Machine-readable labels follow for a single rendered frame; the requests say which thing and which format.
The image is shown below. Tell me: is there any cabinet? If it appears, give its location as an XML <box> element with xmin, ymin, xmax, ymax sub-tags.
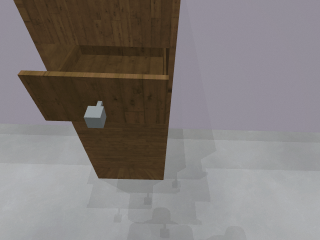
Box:
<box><xmin>13</xmin><ymin>0</ymin><xmax>181</xmax><ymax>180</ymax></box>

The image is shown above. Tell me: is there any handle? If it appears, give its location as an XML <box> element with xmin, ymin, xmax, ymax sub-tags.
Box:
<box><xmin>84</xmin><ymin>101</ymin><xmax>107</xmax><ymax>128</ymax></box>

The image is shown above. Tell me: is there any drawer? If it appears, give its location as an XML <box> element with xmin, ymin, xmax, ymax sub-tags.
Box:
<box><xmin>18</xmin><ymin>45</ymin><xmax>169</xmax><ymax>124</ymax></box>

